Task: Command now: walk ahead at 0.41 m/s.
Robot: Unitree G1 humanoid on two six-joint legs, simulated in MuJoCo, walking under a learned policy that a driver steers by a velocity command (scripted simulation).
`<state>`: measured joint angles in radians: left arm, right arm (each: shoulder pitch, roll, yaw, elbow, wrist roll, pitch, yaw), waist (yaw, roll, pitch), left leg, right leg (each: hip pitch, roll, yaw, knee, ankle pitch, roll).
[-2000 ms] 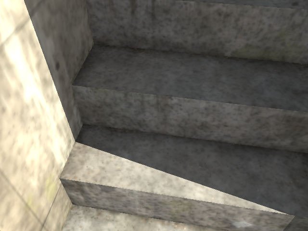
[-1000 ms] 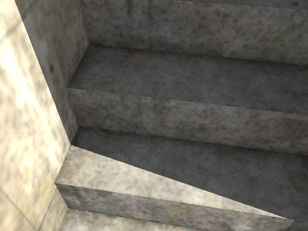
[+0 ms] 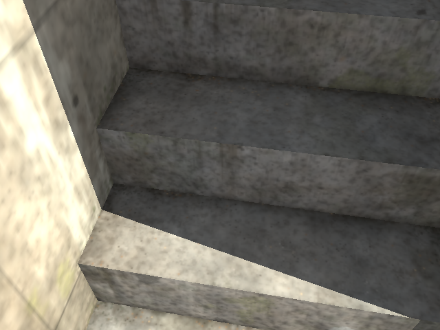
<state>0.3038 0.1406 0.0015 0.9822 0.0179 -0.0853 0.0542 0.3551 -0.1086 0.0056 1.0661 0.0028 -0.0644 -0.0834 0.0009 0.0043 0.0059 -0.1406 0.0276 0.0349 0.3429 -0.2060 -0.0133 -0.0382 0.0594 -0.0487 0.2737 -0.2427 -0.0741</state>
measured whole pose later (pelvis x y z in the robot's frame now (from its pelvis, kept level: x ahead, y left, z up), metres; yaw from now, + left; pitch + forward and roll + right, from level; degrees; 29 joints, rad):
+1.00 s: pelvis -0.01 +0.01 +0.01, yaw -1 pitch +1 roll +1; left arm 0.18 0.16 -0.03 0.93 0.02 -0.08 0.04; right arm 0.24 -0.15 0.01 0.95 -0.01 -0.07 -0.06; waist 0.00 0.00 0.00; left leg -0.08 0.00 0.05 0.18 -0.11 0.00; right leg -0.02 0.04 -0.02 0.17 -0.17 -0.05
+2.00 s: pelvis -0.01 +0.01 +0.01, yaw -1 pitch +1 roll +1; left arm 0.18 0.18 -0.03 0.95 0.02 -0.07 0.04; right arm 0.21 -0.16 0.02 0.94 -0.01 -0.07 -0.06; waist -0.01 0.00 0.00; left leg -0.08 0.00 0.04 0.18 -0.11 0.00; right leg -0.01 0.04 -0.01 0.16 -0.17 -0.05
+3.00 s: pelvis -0.01 +0.01 +0.01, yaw -2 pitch +1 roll +1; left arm 0.14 0.18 -0.04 0.93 0.02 -0.07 0.03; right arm 0.18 -0.17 0.03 0.91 -0.02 -0.07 -0.06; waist 0.00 0.00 -0.01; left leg -0.08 0.01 0.04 0.17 -0.11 -0.01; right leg -0.01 0.04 0.00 0.15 -0.16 -0.04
